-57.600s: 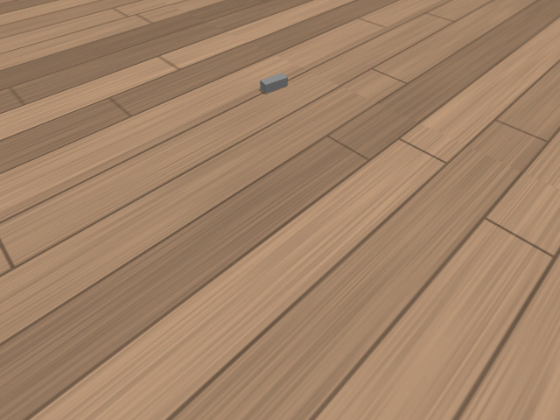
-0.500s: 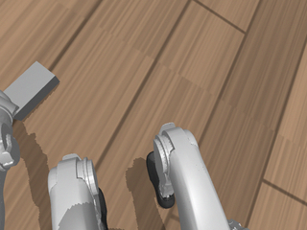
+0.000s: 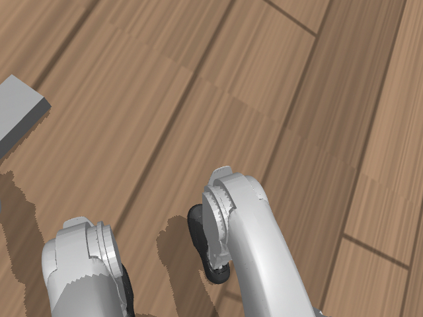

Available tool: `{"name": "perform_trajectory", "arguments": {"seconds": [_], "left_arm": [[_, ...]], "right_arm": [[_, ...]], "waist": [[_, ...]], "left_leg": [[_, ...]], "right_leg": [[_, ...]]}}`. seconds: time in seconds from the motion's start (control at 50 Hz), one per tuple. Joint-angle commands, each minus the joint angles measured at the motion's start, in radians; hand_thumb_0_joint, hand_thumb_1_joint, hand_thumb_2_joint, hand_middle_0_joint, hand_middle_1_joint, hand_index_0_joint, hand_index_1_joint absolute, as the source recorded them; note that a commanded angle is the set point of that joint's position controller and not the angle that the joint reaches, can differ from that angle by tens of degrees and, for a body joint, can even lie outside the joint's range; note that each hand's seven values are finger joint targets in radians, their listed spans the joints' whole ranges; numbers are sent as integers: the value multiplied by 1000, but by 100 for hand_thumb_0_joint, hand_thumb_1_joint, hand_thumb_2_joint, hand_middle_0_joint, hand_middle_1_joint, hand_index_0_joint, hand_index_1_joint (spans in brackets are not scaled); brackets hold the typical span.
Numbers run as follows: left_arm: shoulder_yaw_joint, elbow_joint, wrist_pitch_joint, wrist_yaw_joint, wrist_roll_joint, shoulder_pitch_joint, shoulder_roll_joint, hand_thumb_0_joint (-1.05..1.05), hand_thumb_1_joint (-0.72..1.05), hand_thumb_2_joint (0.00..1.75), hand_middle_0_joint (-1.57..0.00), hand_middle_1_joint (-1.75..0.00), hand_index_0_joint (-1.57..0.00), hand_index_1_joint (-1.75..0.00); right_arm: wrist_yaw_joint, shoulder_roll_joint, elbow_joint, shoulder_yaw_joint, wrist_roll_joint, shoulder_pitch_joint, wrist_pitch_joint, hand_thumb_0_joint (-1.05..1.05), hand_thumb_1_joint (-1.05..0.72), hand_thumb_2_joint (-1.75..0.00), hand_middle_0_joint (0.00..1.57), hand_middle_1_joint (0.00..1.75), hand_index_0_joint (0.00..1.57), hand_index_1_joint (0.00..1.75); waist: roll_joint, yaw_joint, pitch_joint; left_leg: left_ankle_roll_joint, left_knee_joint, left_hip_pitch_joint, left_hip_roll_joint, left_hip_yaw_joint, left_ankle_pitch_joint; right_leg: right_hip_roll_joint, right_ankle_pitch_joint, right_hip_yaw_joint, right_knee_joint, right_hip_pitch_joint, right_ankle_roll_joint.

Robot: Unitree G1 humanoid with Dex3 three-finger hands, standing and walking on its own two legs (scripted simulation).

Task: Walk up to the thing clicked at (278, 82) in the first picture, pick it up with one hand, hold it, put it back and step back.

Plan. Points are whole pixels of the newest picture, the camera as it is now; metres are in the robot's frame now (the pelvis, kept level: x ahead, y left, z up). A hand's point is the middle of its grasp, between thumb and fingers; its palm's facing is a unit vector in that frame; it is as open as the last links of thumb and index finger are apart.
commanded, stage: rise first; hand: left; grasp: from above
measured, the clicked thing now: (1, 122) +0.54 +0.26 -0.31
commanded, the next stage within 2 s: none
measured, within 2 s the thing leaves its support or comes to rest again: neither
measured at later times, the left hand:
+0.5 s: hand out of the picture +0.52 +0.29 -0.18, palm faces -0.28 -0.30 -0.91, open 13.4 cm
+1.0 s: hand out of the picture +0.52 +0.30 -0.17, palm faces -0.27 -0.30 -0.91, open 13.5 cm
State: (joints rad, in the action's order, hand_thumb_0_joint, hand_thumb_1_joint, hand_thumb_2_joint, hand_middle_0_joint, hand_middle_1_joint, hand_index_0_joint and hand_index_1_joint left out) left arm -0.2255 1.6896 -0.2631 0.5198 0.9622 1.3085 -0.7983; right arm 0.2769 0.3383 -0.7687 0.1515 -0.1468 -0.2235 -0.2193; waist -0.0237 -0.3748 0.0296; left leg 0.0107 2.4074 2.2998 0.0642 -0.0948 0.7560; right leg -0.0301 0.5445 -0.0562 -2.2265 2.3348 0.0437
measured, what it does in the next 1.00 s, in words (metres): stands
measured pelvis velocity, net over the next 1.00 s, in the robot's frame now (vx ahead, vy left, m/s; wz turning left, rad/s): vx -0.01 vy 0.00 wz -0.03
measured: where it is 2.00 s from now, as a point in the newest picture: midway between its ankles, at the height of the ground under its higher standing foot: (169, 286)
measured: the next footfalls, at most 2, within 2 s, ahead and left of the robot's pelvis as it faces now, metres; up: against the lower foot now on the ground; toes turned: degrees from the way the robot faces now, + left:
none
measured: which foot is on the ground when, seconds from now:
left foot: down 0.00-1.00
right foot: down 0.00-1.00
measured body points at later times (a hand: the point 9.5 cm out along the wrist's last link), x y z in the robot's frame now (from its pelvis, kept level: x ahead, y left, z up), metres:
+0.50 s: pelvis -0.01 +0.00 +0.00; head +0.28 +0.06 +0.34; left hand +0.53 +0.30 -0.13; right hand -0.03 -0.26 -0.07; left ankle +0.06 +0.11 -0.30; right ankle +0.13 -0.13 -0.30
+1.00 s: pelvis -0.01 +0.00 +0.00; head +0.27 +0.07 +0.34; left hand +0.53 +0.31 -0.12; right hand -0.02 -0.26 -0.08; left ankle +0.06 +0.11 -0.30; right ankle +0.13 -0.13 -0.30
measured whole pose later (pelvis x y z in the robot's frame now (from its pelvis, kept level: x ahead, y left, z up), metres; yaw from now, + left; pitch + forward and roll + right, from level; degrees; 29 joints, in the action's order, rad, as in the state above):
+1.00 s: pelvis -0.01 +0.00 +0.00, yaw -2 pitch +35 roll -10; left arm -0.18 1.66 -0.26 0.45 0.97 1.31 -0.88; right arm 0.25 0.35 -0.71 0.21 -0.14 -0.22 -0.19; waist 0.01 -0.40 0.05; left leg 0.02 2.43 2.31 0.06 -0.11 0.74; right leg -0.02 0.52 -0.08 -2.22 2.33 0.05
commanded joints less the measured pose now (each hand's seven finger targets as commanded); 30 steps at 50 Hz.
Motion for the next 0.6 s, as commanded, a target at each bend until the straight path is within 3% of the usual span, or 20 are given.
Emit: {"name": "perform_trajectory", "arguments": {"seconds": [0.0,0.14,0.16,0.2,0.24,0.34,0.46,0.58], "left_arm": [[32,-128,0,26,23,322,-207,0,-43,87,-15,-102,-17,-99],[46,-131,12,18,30,332,-214,0,-39,85,-18,-99,-20,-97],[34,-144,14,21,37,348,-241,0,-47,93,-17,-96,-15,-97],[47,-111,13,21,29,333,-218,0,-43,87,-15,-103,-17,-101],[44,-124,18,25,34,344,-247,0,-43,87,-17,-100,-18,-98],[47,-133,19,25,41,363,-259,0,-41,86,-18,-100,-20,-98],[40,-150,15,24,38,357,-303,0,-44,89,-16,-100,-17,-99],[46,-149,11,12,35,342,-302,0,-46,90,-15,-101,-16,-100]], "right_arm": [[0,292,-23,-72,9,-279,6,0,-88,-89,20,30,20,30],[-4,297,-5,-57,7,-271,19,0,-89,-89,20,30,20,30],[-5,306,-2,-59,8,-275,19,0,-89,-89,20,30,20,30],[-5,294,1,-51,5,-269,22,0,-89,-89,20,30,20,30],[-9,297,2,-48,5,-266,20,0,-89,-89,20,30,20,30],[-11,306,8,-37,0,-261,25,0,-89,-89,20,30,20,30],[-17,311,16,-27,3,-249,25,0,-89,-89,20,30,20,30],[-20,314,21,-25,8,-245,27,0,-89,-89,20,30,20,30]], "waist": [[-345,-50,-707],[-373,-60,-687],[-368,-56,-694],[-363,-60,-681],[-357,-57,-696],[-386,-78,-677],[-385,-66,-697],[-378,-67,-675]], "left_leg": [[0,-299,-440,-24,24,-304],[-3,-305,-448,-25,22,-287],[-3,-308,-446,-27,13,-277],[2,-296,-425,-22,33,-272],[7,-284,-409,-20,42,-266],[3,-292,-438,-26,33,-266],[7,-285,-433,-27,36,-264],[6,-292,-431,-33,22,-255]], "right_leg": [[29,-181,-91,141,-485,-69],[36,-164,-98,138,-477,-72],[31,-159,-101,136,-465,-70],[41,-156,-98,147,-495,-72],[44,-157,-95,150,-518,-70],[43,-151,-103,148,-498,-71],[46,-153,-103,151,-511,-70],[48,-145,-113,145,-491,-71]]}}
